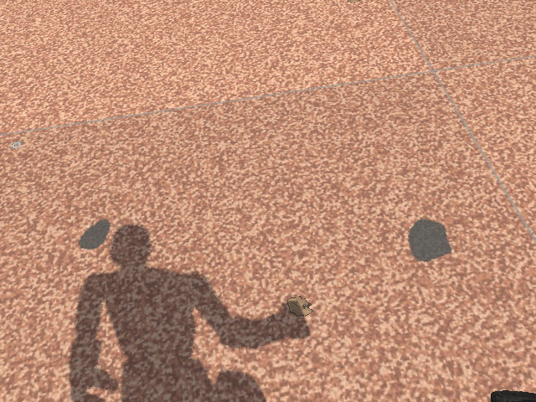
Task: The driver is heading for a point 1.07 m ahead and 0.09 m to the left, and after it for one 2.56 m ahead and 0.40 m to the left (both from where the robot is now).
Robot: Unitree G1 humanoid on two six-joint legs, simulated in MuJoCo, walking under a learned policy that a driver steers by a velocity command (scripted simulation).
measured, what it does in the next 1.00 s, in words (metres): walks ahead: left foot, then right foot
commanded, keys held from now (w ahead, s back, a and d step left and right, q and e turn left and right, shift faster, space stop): w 0.84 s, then w+q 0.16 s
